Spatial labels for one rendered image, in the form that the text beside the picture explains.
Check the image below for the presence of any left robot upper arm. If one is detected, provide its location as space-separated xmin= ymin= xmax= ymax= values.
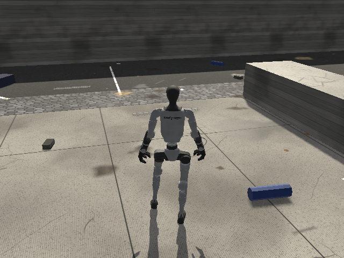
xmin=147 ymin=108 xmax=162 ymax=139

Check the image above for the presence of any humanoid robot head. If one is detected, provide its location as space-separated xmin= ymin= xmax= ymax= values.
xmin=163 ymin=85 xmax=181 ymax=111

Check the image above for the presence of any left robot hand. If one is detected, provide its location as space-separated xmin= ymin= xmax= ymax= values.
xmin=138 ymin=151 xmax=151 ymax=163

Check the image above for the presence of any right robot upper arm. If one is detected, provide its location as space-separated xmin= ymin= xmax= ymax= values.
xmin=184 ymin=109 xmax=199 ymax=138

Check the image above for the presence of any right robot hand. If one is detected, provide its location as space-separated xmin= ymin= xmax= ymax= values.
xmin=193 ymin=149 xmax=206 ymax=161

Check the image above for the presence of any robot left forearm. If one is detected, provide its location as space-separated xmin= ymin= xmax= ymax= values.
xmin=140 ymin=130 xmax=152 ymax=153

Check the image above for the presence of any right robot thigh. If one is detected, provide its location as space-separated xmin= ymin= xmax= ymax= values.
xmin=178 ymin=150 xmax=191 ymax=191

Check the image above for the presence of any robot right forearm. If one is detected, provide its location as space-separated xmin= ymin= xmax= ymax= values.
xmin=194 ymin=130 xmax=204 ymax=151

